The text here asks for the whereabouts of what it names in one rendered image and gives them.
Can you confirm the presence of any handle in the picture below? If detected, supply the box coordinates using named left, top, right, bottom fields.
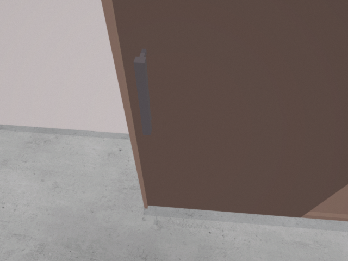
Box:
left=134, top=49, right=152, bottom=135

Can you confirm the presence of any wardrobe door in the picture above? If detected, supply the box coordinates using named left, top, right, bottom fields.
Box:
left=310, top=185, right=348, bottom=215
left=112, top=0, right=348, bottom=218

